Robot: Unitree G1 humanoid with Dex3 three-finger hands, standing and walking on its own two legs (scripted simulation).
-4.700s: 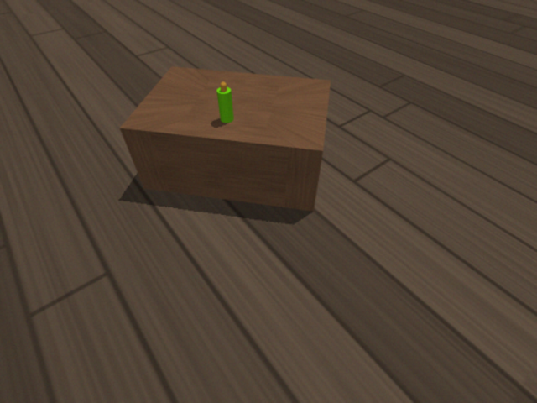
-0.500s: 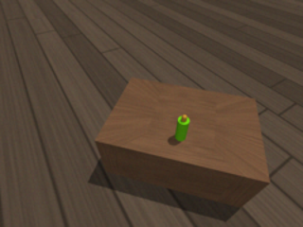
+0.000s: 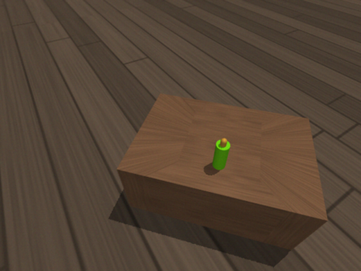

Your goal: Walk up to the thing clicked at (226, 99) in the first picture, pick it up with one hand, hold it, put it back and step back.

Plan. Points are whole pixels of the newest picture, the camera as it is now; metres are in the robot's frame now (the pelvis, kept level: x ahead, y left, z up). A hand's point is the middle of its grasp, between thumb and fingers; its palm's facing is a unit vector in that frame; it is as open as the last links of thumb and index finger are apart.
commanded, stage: walk up
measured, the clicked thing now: (221, 152) +0.68 -0.18 -0.30
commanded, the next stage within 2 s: stand in 0.18 s
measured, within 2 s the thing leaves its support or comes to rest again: neither
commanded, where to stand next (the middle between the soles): +0.06 -0.02 m, yaw +1 degrees
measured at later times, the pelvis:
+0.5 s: pelvis +0.00 +0.00 +0.00, yaw +0 degrees
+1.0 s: pelvis +0.01 +0.00 +0.00, yaw +1 degrees
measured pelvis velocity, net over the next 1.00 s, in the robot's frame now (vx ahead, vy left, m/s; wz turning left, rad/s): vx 0.01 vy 0.00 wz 0.01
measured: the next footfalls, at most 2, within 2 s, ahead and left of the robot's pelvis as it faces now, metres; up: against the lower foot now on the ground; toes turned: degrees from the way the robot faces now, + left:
none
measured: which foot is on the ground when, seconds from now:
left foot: down 0.00-1.00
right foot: down 0.00-1.00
